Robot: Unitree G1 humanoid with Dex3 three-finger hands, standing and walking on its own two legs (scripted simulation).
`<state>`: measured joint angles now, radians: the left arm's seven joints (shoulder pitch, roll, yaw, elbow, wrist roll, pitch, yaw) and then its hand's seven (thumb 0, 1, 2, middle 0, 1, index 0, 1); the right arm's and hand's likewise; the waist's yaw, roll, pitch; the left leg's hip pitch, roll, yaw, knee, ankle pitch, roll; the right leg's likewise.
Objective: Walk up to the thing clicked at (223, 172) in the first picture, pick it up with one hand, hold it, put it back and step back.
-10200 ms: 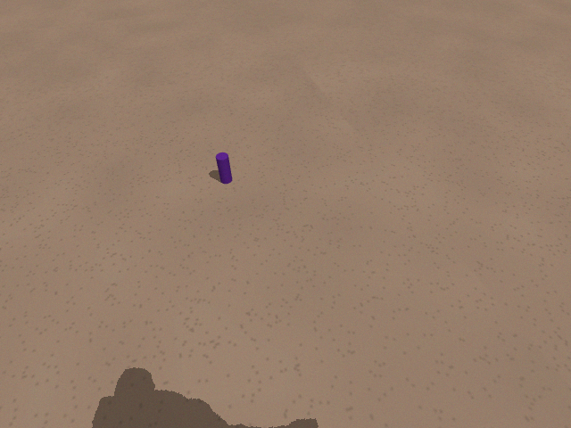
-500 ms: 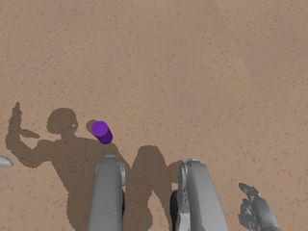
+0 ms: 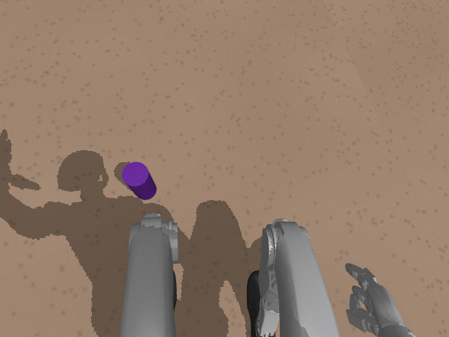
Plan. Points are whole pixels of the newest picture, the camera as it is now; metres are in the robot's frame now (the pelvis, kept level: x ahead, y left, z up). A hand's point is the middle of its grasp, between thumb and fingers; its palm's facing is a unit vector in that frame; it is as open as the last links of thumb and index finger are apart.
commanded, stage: go down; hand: left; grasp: from the side
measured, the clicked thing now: (141, 182) +0.44 +0.23 -0.34
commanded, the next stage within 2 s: approach in 0.58 s
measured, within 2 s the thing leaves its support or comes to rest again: neither
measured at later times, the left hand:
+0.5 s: hand out of the picture +0.36 +0.41 -0.02, palm faces +0.20 -0.97 -0.11, open 17.4 cm
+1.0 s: hand (21, 172) +0.38 +0.39 -0.10, palm faces +0.18 -0.98 -0.01, open 17.6 cm
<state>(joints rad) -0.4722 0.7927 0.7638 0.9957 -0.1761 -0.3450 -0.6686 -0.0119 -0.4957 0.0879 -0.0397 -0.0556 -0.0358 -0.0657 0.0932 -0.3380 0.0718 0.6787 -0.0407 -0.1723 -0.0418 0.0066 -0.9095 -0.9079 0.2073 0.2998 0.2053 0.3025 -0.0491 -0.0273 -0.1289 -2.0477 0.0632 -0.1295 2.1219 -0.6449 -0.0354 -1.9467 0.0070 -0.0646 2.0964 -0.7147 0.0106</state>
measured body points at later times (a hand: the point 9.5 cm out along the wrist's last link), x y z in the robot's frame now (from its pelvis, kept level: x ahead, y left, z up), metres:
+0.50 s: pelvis +0.00 +0.00 -0.03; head +0.20 +0.06 +0.37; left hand +0.35 +0.46 -0.01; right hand +0.14 -0.27 -0.14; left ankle +0.09 +0.14 -0.38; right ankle +0.09 -0.12 -0.38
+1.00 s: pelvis -0.01 +0.00 -0.07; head +0.21 +0.08 +0.32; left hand +0.36 +0.44 -0.10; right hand +0.16 -0.27 -0.17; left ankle +0.09 +0.14 -0.38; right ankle +0.09 -0.12 -0.38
